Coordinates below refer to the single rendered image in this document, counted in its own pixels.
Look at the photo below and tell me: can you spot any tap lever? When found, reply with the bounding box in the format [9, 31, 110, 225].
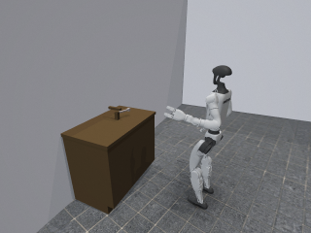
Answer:
[120, 108, 130, 113]

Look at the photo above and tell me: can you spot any left robot forearm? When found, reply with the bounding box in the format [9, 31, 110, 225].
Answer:
[184, 115, 219, 129]

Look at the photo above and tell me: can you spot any robot foot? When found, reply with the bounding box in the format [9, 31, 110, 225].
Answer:
[202, 183, 214, 194]
[188, 196, 208, 210]

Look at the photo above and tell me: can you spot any robot right foot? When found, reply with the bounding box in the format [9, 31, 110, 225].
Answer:
[202, 183, 214, 194]

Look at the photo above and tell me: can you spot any robot right upper arm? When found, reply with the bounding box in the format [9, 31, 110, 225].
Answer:
[226, 88, 232, 117]

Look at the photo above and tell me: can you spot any robot left hand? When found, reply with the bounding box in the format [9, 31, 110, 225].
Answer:
[164, 106, 186, 121]

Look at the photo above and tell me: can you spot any counter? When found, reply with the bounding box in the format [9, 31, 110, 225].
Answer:
[60, 106, 156, 214]

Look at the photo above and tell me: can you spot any robot left upper arm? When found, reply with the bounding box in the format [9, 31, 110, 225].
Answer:
[205, 93, 222, 130]

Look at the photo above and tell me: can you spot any robot left foot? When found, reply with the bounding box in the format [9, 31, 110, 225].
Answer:
[188, 196, 208, 210]

